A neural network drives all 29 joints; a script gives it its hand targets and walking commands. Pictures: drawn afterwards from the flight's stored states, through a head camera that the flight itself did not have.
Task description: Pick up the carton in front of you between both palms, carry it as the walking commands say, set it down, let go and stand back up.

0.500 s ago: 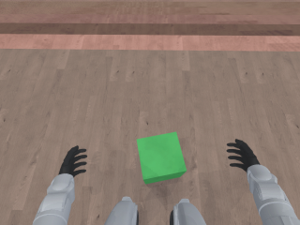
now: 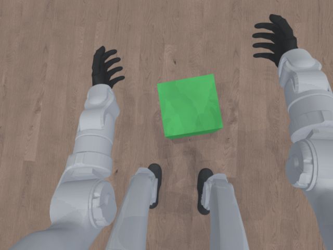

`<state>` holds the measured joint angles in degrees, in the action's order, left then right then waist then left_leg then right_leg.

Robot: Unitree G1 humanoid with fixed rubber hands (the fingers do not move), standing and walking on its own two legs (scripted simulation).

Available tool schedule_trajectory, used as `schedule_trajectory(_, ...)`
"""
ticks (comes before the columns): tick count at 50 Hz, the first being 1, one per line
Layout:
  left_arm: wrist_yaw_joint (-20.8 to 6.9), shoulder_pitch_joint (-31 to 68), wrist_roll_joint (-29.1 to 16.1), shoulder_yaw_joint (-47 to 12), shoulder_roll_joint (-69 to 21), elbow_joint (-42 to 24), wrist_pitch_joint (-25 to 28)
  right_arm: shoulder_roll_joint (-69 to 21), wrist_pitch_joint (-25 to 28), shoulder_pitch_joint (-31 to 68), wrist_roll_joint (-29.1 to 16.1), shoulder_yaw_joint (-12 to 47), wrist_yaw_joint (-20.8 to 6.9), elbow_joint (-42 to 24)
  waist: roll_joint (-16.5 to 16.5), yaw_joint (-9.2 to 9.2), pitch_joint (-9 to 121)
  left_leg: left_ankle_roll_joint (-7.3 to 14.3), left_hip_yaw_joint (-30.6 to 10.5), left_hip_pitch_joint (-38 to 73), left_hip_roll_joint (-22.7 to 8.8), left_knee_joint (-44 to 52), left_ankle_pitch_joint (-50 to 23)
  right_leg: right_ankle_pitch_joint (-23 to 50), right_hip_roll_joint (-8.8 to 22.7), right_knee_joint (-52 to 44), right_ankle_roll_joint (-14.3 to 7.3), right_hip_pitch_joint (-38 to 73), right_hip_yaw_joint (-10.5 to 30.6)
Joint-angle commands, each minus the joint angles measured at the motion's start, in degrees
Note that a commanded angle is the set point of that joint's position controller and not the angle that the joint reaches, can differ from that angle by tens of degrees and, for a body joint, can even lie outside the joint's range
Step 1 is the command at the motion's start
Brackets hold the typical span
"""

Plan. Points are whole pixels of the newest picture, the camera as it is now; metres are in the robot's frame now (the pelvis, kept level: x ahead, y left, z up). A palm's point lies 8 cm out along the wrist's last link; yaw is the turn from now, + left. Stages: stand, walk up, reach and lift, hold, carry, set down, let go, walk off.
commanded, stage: reach and lift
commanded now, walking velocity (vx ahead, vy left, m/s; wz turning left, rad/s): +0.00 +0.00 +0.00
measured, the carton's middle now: (188, 111) +0.48 +0.00 -0.51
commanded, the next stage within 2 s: none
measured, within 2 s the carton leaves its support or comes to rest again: leaves its support in 1.70 s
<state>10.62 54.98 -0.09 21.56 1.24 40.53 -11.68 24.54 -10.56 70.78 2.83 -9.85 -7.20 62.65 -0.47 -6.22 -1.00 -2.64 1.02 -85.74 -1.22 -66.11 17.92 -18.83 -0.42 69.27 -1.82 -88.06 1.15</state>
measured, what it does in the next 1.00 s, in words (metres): lowers itself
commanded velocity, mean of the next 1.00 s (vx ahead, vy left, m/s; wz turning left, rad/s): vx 0.00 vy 0.00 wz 0.00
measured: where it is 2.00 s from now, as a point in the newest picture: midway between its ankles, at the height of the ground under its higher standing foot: (177, 196)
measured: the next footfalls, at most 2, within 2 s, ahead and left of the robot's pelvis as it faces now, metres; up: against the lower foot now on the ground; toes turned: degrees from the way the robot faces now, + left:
none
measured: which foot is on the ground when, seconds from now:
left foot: down 0.00-1.00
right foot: down 0.00-1.00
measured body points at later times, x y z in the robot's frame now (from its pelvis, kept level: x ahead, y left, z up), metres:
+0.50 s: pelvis +0.00 +0.01 -0.16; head +0.34 -0.01 +0.13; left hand +0.46 +0.20 -0.32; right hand +0.53 -0.19 -0.33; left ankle +0.10 +0.15 -0.60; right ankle +0.10 -0.10 -0.60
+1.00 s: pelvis -0.03 +0.01 -0.26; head +0.34 -0.02 -0.02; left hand +0.49 +0.21 -0.44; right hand +0.53 -0.17 -0.47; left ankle +0.10 +0.15 -0.60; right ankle +0.10 -0.10 -0.60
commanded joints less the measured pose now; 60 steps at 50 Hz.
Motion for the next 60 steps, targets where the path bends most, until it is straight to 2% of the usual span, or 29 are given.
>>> schedule_trajectory(1, -0.5, 7.7, 2.3, 2.7, 4.5, -5.8, 2.6, 5.5, 2.1, 13.6, 1.9, -2.2, 0.4, -4.2, -8.7, -0.69, 54.7, -1.2, 4.8, 14.9, 5.3, 4.4, -4.6, 7.4, -2.5, -7.9, 2.1, 37.3, 2.2)
schedule_trajectory(5, -2.2, 6.1, 3.8, 4.0, 3.5, -4.8, 5.6, 1.8, 4.2, 11.3, 3.0, -3.4, 1.5, -4.5, -8.4, 0.09, 53.7, -1.4, 4.6, 6.7, 5.5, 0.5, -8.1, 14.5, -2.3, -3.8, 2.1, 33.0, 2.9)
schedule_trajectory(10, -3.4, 3.1, 3.6, 4.1, 3.4, 0.0, 8.8, -1.0, 6.5, 6.1, 2.5, -3.3, 3.2, -4.2, -7.7, 0.84, 53.0, -1.9, 4.1, -3.8, 5.6, -8.0, -10.9, 20.6, -2.0, 5.0, 1.9, 22.7, 3.5)
schedule_trajectory(13, -3.1, 2.4, 1.6, 2.8, 4.1, 1.3, 10.4, -0.3, 7.7, 4.9, 0.8, -2.1, 4.4, -5.6, -7.6, 1.36, 55.5, -2.2, 3.7, -7.3, 5.8, -13.5, -13.1, 23.5, -1.9, 10.8, 1.8, 18.1, 3.5)
schedule_trajectory(17, -1.6, 3.3, -3.1, -2.0, 6.1, 0.1, 11.7, 3.3, 9.0, 6.5, -3.5, 1.0, 6.1, -9.2, -8.1, 2.78, 63.4, -2.5, 3.3, -9.6, 6.0, -21.0, -15.9, 26.9, -1.5, 19.1, 2.0, 17.8, 3.0)
schedule_trajectory(21, 0.0, 5.9, -7.0, -5.8, 8.1, -2.6, 11.6, 6.3, 9.2, 9.5, -7.9, 4.4, 6.8, -12.1, -8.3, 2.8, 68.9, -2.3, 3.5, -8.0, 6.0, -27.8, -15.7, 23.0, -1.4, 25.6, 2.2, 14.8, 1.8)
schedule_trajectory(25, 1.4, 10.2, -9.4, -7.7, 9.9, -5.4, 10.2, 9.0, 8.3, 13.6, -11.4, 6.6, 7.0, -13.3, -8.0, 2.68, 69.9, -2.2, 4.2, -7.6, 5.7, -32.7, -9.9, 14.0, -1.1, 29.9, 2.1, 10.8, 0.7)
schedule_trajectory(30, 2.4, 16.8, -11.1, -8.9, 10.0, -0.7, 8.4, 10.5, 7.2, 18.9, -13.4, 8.3, 6.6, -6.5, -6.8, 2.53, 59.0, -1.7, 4.2, -10.7, 4.7, -36.2, 1.0, -0.9, 0.0, 32.7, 1.9, 0.2, 0.7)
schedule_trajectory(34, 2.5, 22.7, -11.3, -9.1, 10.8, 5.1, 8.6, 11.7, 7.7, 23.1, -14.1, 9.7, 6.4, 0.1, -5.5, 2.55, 52.1, -1.5, 3.5, -11.0, 3.9, -39.5, 4.3, -6.7, 1.2, 35.2, 1.5, -6.4, 1.3)
schedule_trajectory(36, 2.4, 24.8, -11.3, -9.1, 11.4, 8.0, 9.2, 12.3, 8.4, 24.7, -14.4, 10.2, 6.4, 2.6, -4.9, 2.58, 49.7, -1.4, 3.1, -11.1, 3.6, -41.2, 4.1, -7.3, 1.7, 36.8, 1.3, -8.6, 1.7)
schedule_trajectory(41, 1.1, 26.6, -14.2, -11.3, 10.2, 17.0, 10.6, 12.9, 10.3, 27.5, -15.2, 12.4, 6.7, 5.3, -4.9, 4.23, 45.8, -1.4, 2.1, -12.3, 3.7, -44.8, 2.1, -5.6, 2.7, 40.4, 0.8, -10.9, 2.5)
schedule_trajectory(46, 0.5, 27.5, -19.1, -15.2, 8.6, 19.3, 12.2, 13.3, 11.9, 28.4, -15.6, 14.0, 7.7, 3.0, -6.7, 7.42, 49.3, -1.7, 2.0, -13.5, 4.3, -47.9, -2.4, 1.4, 3.0, 43.7, 0.7, -6.1, 2.4)
schedule_trajectory(49, 0.9, 25.9, -21.3, -16.9, 7.6, 18.3, 12.9, 13.2, 12.4, 28.0, -15.8, 14.6, 8.1, 0.4, -7.7, 8.37, 53.7, -1.9, 2.5, -13.0, 4.9, -49.1, -5.1, 5.8, 2.9, 45.0, 0.7, -1.6, 2.2)
schedule_trajectory(53, 1.4, 23.4, -22.2, -16.9, 7.4, 17.2, 13.1, 10.9, 11.9, 26.2, -16.1, 15.4, 8.4, -2.5, -9.3, 7.52, 55.9, -1.9, 3.7, -15.5, 5.7, -49.3, -5.5, 8.8, 2.2, 45.2, 1.0, 3.2, 2.0)
schedule_trajectory(56, 1.2, 22.8, -19.9, -14.5, 8.5, 19.3, 13.0, 8.6, 11.1, 23.9, -15.7, 15.3, 8.1, 0.5, -8.5, 6.06, 47.8, -2.0, 4.2, -21.5, 5.7, -48.7, -2.2, 5.7, 2.1, 44.1, 1.2, -1.0, 2.9)
schedule_trajectory(60, 1.0, 23.8, -16.1, -11.4, 9.8, 19.7, 13.5, 6.7, 10.9, 23.6, -15.2, 15.3, 7.8, 3.5, -7.2, 4.26, 42.3, -1.9, 4.2, -23.7, 5.5, -48.6, -0.6, 2.6, 1.9, 42.9, 1.2, -6.1, 4.1)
